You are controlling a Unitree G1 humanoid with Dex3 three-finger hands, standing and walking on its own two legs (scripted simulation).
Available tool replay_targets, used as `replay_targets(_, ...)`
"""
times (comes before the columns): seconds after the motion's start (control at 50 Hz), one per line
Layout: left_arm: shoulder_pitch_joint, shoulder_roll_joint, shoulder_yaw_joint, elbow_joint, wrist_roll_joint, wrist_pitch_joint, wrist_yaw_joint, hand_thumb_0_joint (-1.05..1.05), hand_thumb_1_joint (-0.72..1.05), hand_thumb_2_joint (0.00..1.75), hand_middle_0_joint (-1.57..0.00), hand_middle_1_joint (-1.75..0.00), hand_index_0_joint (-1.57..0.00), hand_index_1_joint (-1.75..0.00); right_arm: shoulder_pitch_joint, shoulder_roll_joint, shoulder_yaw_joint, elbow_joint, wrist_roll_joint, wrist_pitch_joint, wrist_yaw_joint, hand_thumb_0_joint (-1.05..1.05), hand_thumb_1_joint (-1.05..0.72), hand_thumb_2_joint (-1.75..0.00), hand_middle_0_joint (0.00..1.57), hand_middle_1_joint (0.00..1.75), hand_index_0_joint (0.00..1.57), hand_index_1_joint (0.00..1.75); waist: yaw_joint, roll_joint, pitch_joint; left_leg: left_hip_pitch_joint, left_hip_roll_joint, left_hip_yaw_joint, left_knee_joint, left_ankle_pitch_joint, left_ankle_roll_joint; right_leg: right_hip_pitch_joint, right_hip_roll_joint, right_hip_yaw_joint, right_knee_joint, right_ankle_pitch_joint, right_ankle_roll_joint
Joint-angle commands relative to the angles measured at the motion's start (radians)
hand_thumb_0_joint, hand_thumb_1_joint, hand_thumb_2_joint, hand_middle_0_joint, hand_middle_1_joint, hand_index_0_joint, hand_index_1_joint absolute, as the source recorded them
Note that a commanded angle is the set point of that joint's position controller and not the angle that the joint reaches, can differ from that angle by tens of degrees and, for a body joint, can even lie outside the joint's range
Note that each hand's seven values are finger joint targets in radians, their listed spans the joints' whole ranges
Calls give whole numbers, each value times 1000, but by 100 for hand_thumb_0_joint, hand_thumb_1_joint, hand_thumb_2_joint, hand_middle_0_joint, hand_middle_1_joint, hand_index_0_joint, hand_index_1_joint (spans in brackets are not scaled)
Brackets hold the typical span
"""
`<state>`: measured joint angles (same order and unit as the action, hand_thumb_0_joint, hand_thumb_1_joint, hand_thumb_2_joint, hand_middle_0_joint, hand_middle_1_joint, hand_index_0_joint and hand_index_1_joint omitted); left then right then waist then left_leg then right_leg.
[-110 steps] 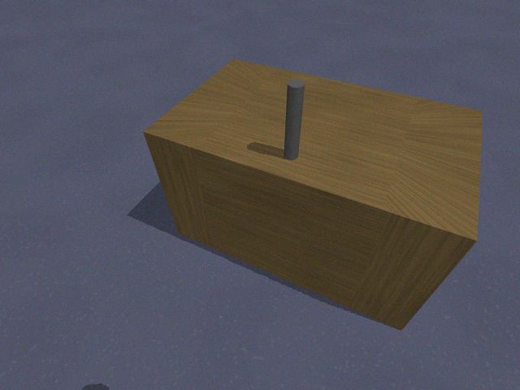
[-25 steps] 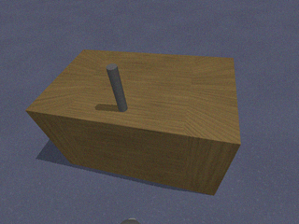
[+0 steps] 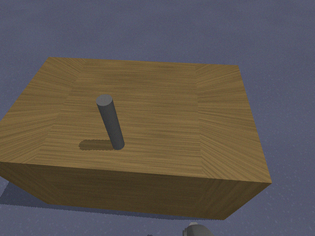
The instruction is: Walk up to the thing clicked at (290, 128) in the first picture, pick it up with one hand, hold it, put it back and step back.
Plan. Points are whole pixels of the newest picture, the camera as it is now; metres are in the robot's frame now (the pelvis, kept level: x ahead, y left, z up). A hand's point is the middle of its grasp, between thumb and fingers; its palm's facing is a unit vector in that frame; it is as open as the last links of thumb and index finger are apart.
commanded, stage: walk up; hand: left
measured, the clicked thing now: (112, 125) +0.47 +0.16 -0.04
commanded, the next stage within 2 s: none
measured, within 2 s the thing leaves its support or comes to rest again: neither
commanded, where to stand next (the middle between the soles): +0.05 -0.01 m, yaw -5 degrees
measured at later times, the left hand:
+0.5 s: hand out of the picture +0.16 +0.27 -0.17, palm faces -0.08 -0.93 -0.36, open 7.4 cm
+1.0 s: hand out of the picture +0.04 +0.26 -0.15, palm faces -0.13 -0.91 -0.39, open 7.4 cm
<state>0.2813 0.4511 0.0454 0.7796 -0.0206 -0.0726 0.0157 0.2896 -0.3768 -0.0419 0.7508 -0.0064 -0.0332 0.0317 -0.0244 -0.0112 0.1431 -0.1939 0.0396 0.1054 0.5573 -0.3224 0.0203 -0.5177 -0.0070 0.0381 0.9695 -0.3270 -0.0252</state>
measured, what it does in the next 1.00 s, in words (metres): steps on the spot: right foot, then left foot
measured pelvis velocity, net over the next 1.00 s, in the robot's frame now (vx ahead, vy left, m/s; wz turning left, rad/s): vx -0.03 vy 0.00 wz -0.13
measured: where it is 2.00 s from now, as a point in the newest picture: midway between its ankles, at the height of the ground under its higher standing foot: outside the picture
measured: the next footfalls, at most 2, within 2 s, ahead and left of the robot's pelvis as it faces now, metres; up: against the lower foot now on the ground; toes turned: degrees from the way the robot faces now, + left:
right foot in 0.12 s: +0.16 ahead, -0.10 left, +0.00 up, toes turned -2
left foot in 0.46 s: +0.05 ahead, +0.13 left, +0.00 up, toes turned -7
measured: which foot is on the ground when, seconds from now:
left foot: down 0.00-0.14, up 0.16-0.44, down 0.46-1.00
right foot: up 0.00-0.10, down 0.12-0.50, up 0.52-0.76, down 0.78-1.00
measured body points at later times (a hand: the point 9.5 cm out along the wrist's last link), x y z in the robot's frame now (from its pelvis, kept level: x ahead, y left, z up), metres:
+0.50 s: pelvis +0.00 +0.02 -0.03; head +0.05 +0.04 +0.42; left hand +0.16 +0.32 -0.14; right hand +0.07 -0.30 -0.13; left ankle +0.01 +0.16 -0.73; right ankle +0.12 -0.09 -0.73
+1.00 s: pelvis -0.03 +0.00 -0.01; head -0.02 -0.02 +0.44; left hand +0.05 +0.31 -0.12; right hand +0.02 -0.32 -0.13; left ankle +0.01 +0.14 -0.72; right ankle -0.05 -0.14 -0.73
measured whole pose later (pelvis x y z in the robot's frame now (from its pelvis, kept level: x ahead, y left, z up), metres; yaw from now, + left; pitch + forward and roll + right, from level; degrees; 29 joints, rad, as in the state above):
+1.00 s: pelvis -0.03 +0.00 -0.01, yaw -7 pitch -3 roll +0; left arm 0.26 0.35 0.02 0.96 0.03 -0.03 -0.01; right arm 0.21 -0.41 -0.04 0.91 0.00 0.00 0.01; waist 0.02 0.05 0.08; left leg -0.34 0.03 -0.01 0.77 -0.47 0.03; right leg -0.23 -0.01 0.06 0.63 -0.35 0.02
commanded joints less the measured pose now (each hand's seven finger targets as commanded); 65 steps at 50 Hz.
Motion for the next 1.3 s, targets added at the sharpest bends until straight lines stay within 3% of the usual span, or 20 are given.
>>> replay_targets(0.0,51,99,39,-37,12,5,5,0,90,90,-20,-30,-20,-30,-14,-237,-71,-66,6,-8,-30,0,-90,-90,20,30,20,30,7,181,-108,10,211,-96,-31,826,174,124,6,-70,-217,106,-3)
replay_targets(0.08,53,143,61,-21,30,19,6,0,90,90,-20,-30,-20,-30,-54,-205,-56,-69,30,16,-37,0,-90,-90,20,30,20,30,61,65,-185,-111,144,-69,178,506,84,366,23,-44,-405,311,-50)
replay_targets(0.12,78,243,82,-48,37,13,14,0,90,90,-20,-30,-20,-30,9,-139,-31,-67,42,30,-39,0,-90,-90,20,30,20,30,78,-229,-266,-293,-57,-49,551,-234,2,503,-324,437,-504,831,-214)
replay_targets(0.16,14,220,66,-71,22,25,24,0,90,90,-20,-30,-20,-30,21,-208,-53,-30,29,64,-66,0,-90,-90,20,30,20,30,66,-164,-267,-256,-30,-154,668,-380,-15,418,-391,525,-490,843,-342)
replay_targets(0.24,-68,171,58,-87,34,54,29,0,90,90,-20,-30,-20,-30,44,-208,-57,24,33,69,-65,0,-90,-90,20,30,20,30,28,-118,-287,-224,-54,-170,660,-264,-18,337,-222,268,-463,594,-221)
replay_targets(0.42,-133,161,62,-93,39,114,1,0,90,90,-20,-30,-20,-30,81,-187,-56,95,-7,23,-76,0,-90,-90,20,30,20,30,12,-149,-232,-38,-80,-44,-48,61,-25,206,-136,190,-325,323,-153)
replay_targets(0.46,-140,84,46,-97,30,127,-7,0,90,90,-20,-30,-20,-30,17,-318,-89,71,-43,14,-81,0,-90,-90,20,30,20,30,13,165,-135,12,236,-520,-195,-6,85,-135,55,120,-90,-106,-36)
replay_targets(0.5,-187,188,84,-77,57,127,9,0,90,90,-20,-30,-20,-30,-103,-418,-116,29,-23,3,-80,0,-90,-90,20,30,20,30,-2,230,-38,-284,494,-739,-290,24,309,-28,41,179,251,-260,0)
replay_targets(0.58,-57,149,90,8,26,121,-24,0,90,90,-20,-30,-20,-30,-133,-277,-78,33,-22,-14,-88,0,-90,-90,20,30,20,30,74,128,-55,-114,185,-281,-142,205,141,-58,105,165,275,-73,5)
replay_targets(0.68,-116,116,59,24,26,71,-34,0,90,90,-20,-30,-20,-30,-72,-275,-74,41,-41,-12,-56,0,-90,-90,20,30,20,30,-15,258,-166,108,166,-248,-115,-7,167,45,33,17,-188,-183,52)
replay_targets(0.76,26,114,63,130,46,32,-10,0,90,90,-20,-30,-20,-30,-93,-260,-57,38,-26,25,-36,0,-90,-90,20,30,20,30,54,179,-186,-28,122,-140,138,237,126,379,55,-64,-623,27,14)
replay_targets(0.8,11,232,84,123,68,12,4,0,90,90,-20,-30,-20,-30,-100,-141,-13,1,3,20,-33,0,-90,-90,20,30,20,30,48,-135,-167,-365,-1,-95,335,-47,11,539,-196,405,-608,205,-86)
replay_targets(0.82,-18,309,89,109,60,17,2,0,90,90,-20,-30,-20,-30,-156,-206,-32,5,3,24,-50,0,-90,-90,20,30,20,30,77,-134,-142,-311,-11,-162,361,-307,9,357,-337,558,-604,173,-233)
replay_targets(0.84,-55,294,85,99,55,23,-1,0,90,90,-20,-30,-20,-30,-135,-234,-51,34,-4,21,-52,0,-90,-90,20,30,20,30,56,-150,-73,-231,11,-181,389,-314,6,221,-354,543,-602,139,-272)
replay_targets(0.9,-99,190,60,94,47,18,-2,0,90,90,-20,-30,-20,-30,-105,-213,-46,76,11,9,-38,0,-90,-90,20,30,20,30,22,-161,-45,-242,12,-157,266,-174,8,288,-207,280,-583,186,-160)
replay_targets(1.0,-148,175,44,86,36,31,-10,0,90,90,-20,-30,-20,-30,-25,-185,-45,144,-2,-3,-36,0,-90,-90,20,30,20,30,-18,-178,-131,44,-50,-68,-61,60,4,173,-143,156,-469,222,-98)
replay_targets(1.04,-154,79,18,73,18,39,-9,0,90,90,-20,-30,-20,-30,0,-257,-68,163,-24,-17,-43,0,-90,-90,20,30,20,30,-26,39,-176,157,144,-376,-218,111,63,58,-42,81,-279,74,-14)
replay_targets(1.08,-88,137,31,127,20,51,3,0,90,90,-20,-30,-20,-30,-128,-335,-80,135,-15,-15,-34,0,-90,-90,20,30,20,30,23,128,-120,-91,325,-588,-325,-281,220,158,-18,12,-149,-231,1)
replay_targets(1.2,-98,148,40,178,37,15,-4,0,90,90,-20,-30,-20,-30,-179,-179,-20,157,7,-4,-24,0,-90,-90,20,30,20,30,49,47,-117,-163,25,-185,-54,46,5,365,-124,190,-614,46,-61)
replay_targets(1.28,-229,137,23,168,34,26,-13,0,90,90,-20,-30,-20,-30,-137,-197,-28,215,-4,-8,-25,0,-90,-90,20,30,20,30,0,16,-111,-3,48,-220,-149,-18,20,211,-101,123,-592,-72,-38)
